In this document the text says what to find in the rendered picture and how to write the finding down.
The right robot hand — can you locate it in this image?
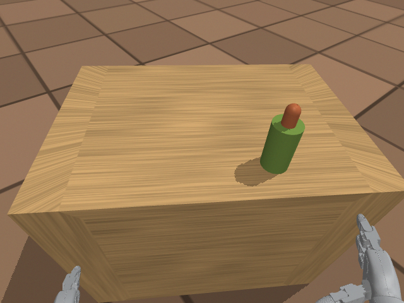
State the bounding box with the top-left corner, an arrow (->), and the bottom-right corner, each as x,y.
315,213 -> 401,303

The bottle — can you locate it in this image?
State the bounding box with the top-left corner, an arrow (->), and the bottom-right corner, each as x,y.
260,104 -> 305,174

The left robot hand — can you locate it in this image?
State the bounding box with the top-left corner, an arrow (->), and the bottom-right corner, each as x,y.
54,266 -> 81,303

